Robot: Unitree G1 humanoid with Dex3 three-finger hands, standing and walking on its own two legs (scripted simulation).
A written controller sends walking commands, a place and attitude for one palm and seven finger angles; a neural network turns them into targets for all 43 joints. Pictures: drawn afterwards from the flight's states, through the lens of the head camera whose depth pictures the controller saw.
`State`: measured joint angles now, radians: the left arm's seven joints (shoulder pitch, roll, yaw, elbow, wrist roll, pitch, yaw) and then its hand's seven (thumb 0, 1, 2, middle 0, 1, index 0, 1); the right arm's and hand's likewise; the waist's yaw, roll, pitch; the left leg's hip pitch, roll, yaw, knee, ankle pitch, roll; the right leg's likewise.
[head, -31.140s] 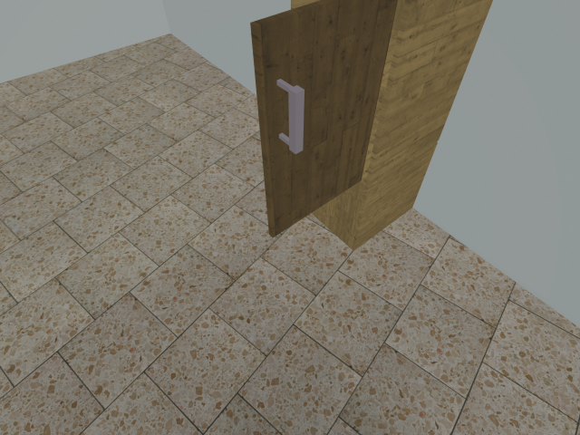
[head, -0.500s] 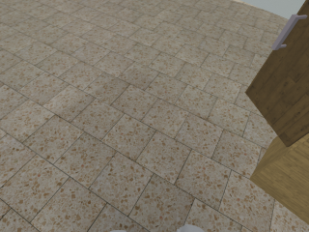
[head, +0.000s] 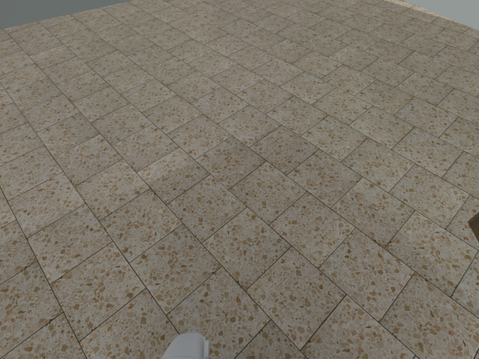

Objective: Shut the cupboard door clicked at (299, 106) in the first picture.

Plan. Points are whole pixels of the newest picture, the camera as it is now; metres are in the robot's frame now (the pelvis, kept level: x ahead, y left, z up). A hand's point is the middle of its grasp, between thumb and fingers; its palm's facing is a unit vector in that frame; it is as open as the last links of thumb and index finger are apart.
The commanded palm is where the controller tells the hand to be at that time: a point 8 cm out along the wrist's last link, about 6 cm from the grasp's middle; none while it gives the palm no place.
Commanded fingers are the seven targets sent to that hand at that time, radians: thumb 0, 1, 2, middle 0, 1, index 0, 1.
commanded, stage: walk to a spot facing it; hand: left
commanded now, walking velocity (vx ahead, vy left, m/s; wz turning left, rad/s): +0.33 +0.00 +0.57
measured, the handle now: out of the picture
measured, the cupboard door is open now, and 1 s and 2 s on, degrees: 59 59 59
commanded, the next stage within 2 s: turn to face it in 0.56 s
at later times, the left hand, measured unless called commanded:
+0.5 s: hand (101, 324) +0.21 +0.30 -0.18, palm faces +0.25 -0.95 -0.18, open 7.4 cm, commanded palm none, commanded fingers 0.00 0.90 0.90 -0.20 -0.30 -0.20 -0.30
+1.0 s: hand (140, 228) +0.43 +0.27 -0.18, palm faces +0.12 -0.97 -0.22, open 7.2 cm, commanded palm none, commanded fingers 0.00 0.90 0.90 -0.20 -0.30 -0.20 -0.30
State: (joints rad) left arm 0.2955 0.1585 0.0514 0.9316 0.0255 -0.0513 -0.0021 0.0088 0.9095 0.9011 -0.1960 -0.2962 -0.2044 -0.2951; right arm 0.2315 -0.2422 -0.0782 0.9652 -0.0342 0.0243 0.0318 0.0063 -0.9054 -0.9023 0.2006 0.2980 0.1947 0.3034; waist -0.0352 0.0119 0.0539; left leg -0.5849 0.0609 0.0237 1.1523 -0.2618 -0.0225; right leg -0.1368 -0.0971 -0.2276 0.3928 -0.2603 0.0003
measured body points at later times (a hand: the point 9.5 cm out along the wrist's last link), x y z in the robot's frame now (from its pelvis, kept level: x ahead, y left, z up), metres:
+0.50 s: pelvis +0.19 +0.09 +0.00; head +0.21 +0.12 +0.44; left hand +0.20 +0.35 -0.16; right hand +0.30 -0.14 -0.14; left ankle +0.19 +0.14 -0.75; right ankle +0.27 -0.09 -0.66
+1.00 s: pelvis +0.38 +0.08 -0.01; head +0.44 +0.08 +0.43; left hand +0.43 +0.32 -0.16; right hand +0.39 -0.14 -0.17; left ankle +0.31 +0.21 -0.66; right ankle +0.43 +0.01 -0.75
